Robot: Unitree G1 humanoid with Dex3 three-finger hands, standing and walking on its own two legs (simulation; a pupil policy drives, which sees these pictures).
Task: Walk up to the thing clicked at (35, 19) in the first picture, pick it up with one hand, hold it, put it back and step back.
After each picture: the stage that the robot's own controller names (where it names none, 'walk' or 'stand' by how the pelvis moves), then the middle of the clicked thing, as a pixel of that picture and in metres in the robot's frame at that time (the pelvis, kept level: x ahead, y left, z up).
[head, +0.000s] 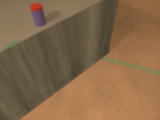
stand; (38, 15) +0.84 +0.25 -0.02
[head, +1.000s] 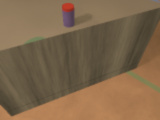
rise first; (68, 15) +0.80 +0.12 -0.01
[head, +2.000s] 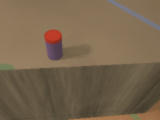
walk; (54, 45) +0.51 +0.14 +0.01
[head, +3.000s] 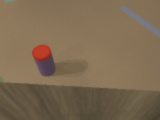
stand; (44, 61) +0.43 +0.17 +0.01
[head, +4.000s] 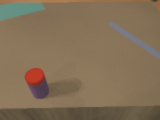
stand; (37, 84) +0.37 +0.18 -0.02
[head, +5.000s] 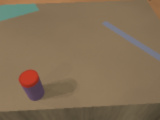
stand; (32, 85) +0.36 +0.20 -0.02
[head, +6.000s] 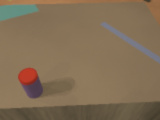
stand; (31, 83) +0.38 +0.21 -0.02
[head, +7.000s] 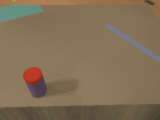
stand; (36, 83) +0.38 +0.19 -0.02
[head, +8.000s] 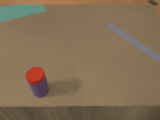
stand; (38, 82) +0.38 +0.19 -0.02
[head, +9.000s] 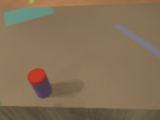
rise first; (40, 83) +0.37 +0.21 -0.02
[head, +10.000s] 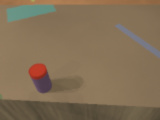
go down; (41, 78) +0.39 +0.21 -0.02
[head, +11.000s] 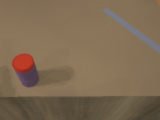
go down; (26, 71) +0.40 +0.19 +0.00
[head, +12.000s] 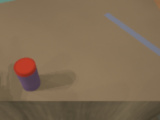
go down; (28, 75) +0.38 +0.19 +0.01
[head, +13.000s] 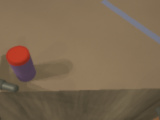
close in; (22, 64) +0.40 +0.20 +0.04
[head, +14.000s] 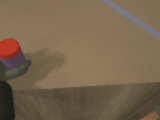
close; (13, 58) +0.42 +0.21 +0.05
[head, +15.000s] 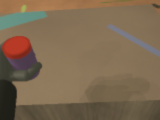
lift; (23, 59) +0.33 +0.18 +0.20
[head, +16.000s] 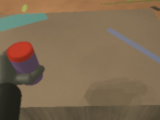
hold; (26, 64) +0.33 +0.18 +0.17
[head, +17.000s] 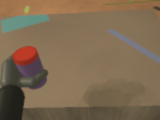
hold; (31, 68) +0.33 +0.17 +0.15
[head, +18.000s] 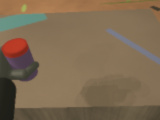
crouch; (21, 60) +0.35 +0.19 +0.17
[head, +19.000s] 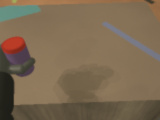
lower; (19, 57) +0.40 +0.21 +0.12
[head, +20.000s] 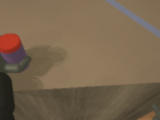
lower; (14, 54) +0.43 +0.20 +0.05
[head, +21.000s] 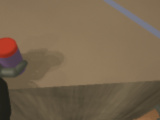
lower; (10, 58) +0.42 +0.21 +0.05
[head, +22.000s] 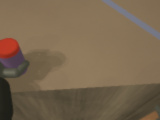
lower; (12, 58) +0.42 +0.21 +0.05
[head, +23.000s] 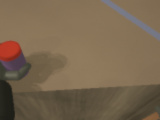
lower; (14, 61) +0.41 +0.21 +0.05
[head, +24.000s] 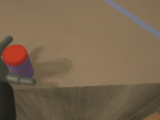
withdraw; (19, 64) +0.40 +0.19 +0.05
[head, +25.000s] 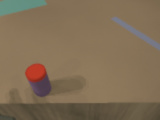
sink last; (39, 80) +0.36 +0.18 +0.02
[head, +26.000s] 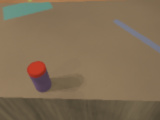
stand; (40, 77) +0.39 +0.20 +0.01
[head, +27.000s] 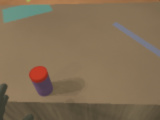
stand; (41, 81) +0.38 +0.19 -0.02
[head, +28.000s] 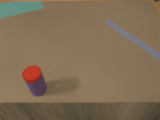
stand; (35, 81) +0.38 +0.20 -0.02
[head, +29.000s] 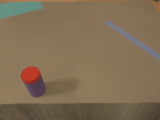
stand; (34, 82) +0.37 +0.20 -0.02
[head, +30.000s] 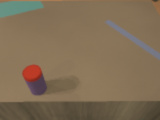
stand; (35, 80) +0.38 +0.20 -0.02
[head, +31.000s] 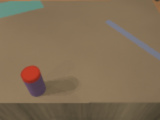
stand; (34, 81) +0.38 +0.20 -0.02
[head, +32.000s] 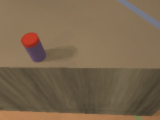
walk; (34, 48) +0.50 +0.22 +0.00
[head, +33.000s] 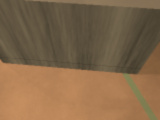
walk; out of the picture +0.88 +0.15 +0.01
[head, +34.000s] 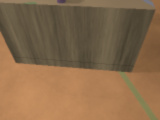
stand; out of the picture +1.14 +0.18 +0.00
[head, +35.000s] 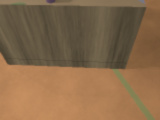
stand; out of the picture +1.12 +0.22 -0.02
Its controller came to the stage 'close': yes
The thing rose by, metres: 0.22
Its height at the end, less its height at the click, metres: +0.00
